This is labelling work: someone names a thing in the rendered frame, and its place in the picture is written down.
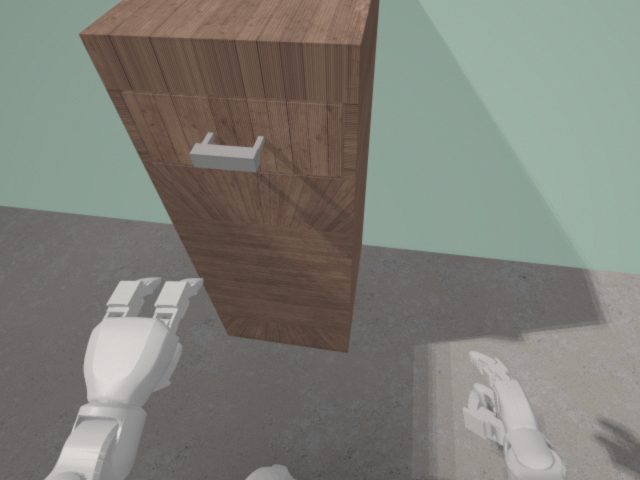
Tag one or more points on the left robot forearm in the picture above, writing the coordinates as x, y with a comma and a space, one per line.
103, 443

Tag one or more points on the right robot forearm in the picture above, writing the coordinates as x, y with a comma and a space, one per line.
530, 455

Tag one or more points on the robot left hand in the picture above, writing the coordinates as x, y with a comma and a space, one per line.
129, 357

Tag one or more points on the handle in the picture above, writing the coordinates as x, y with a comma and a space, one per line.
207, 155

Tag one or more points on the cabinet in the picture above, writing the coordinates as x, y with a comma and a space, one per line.
278, 252

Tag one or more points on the robot right hand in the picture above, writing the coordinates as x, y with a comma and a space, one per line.
508, 406

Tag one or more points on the drawer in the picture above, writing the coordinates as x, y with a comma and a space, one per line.
301, 137

